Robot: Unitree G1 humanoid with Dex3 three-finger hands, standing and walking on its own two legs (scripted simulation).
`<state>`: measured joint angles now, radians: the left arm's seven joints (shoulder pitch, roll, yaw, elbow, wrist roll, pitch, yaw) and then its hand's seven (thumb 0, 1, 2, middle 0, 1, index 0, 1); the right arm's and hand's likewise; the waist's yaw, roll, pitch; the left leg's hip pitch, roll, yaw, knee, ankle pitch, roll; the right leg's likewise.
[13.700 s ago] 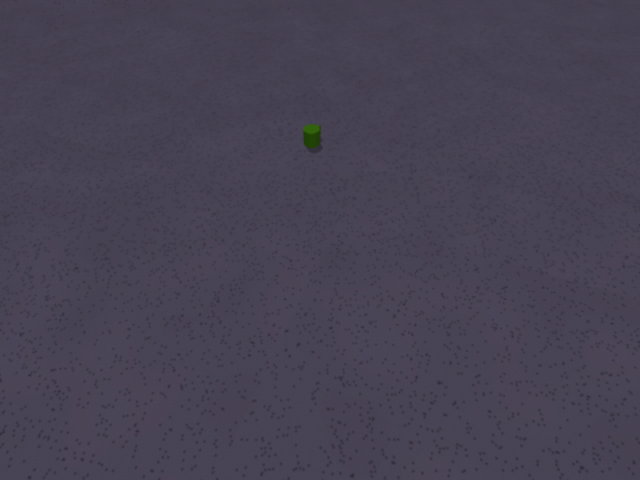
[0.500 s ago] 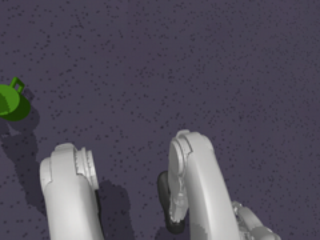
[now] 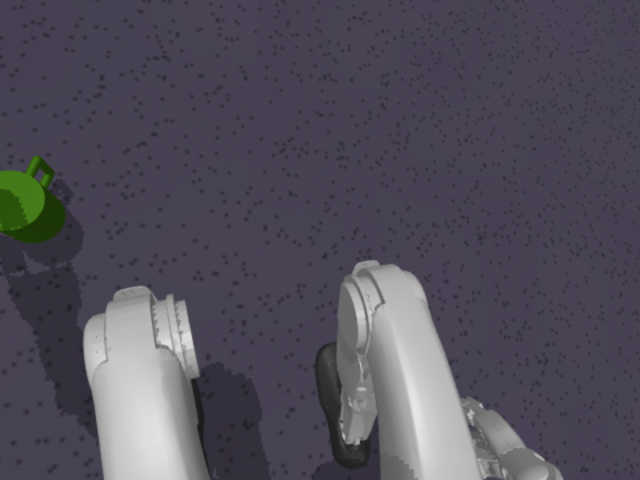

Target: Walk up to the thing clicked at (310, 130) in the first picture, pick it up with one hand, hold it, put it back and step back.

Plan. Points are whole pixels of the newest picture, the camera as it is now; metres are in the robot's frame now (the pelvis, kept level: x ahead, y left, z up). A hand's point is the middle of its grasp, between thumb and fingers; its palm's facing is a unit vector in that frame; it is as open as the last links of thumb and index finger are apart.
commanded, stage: approach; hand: left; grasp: from above
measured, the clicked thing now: (28, 198) +0.47 +0.37 -0.27
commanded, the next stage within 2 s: close in in 0.66 s
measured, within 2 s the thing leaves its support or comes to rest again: neither
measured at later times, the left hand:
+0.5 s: hand out of the picture +0.46 +0.35 -0.15, palm faces -0.39 -0.08 -0.92, open 14.2 cm
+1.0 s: hand out of the picture +0.43 +0.38 -0.16, palm faces -0.46 -0.11 -0.88, open 14.3 cm
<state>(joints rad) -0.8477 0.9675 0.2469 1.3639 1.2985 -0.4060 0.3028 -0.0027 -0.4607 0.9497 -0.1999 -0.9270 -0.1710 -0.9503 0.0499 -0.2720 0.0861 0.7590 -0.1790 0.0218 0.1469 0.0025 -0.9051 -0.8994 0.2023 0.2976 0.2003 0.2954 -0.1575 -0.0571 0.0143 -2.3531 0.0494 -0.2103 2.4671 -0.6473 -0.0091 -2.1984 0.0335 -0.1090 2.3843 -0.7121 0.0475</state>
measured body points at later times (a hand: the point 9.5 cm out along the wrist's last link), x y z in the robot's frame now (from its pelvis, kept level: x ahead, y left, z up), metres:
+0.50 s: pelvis +0.00 +0.00 +0.00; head +0.23 +0.09 +0.38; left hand +0.47 +0.35 -0.09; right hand +0.08 -0.27 -0.09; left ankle +0.08 +0.13 -0.28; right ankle +0.10 -0.13 -0.28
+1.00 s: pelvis +0.00 +0.00 +0.01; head +0.24 +0.11 +0.37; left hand +0.45 +0.38 -0.11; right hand +0.09 -0.27 -0.09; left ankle +0.08 +0.14 -0.28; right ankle +0.10 -0.13 -0.28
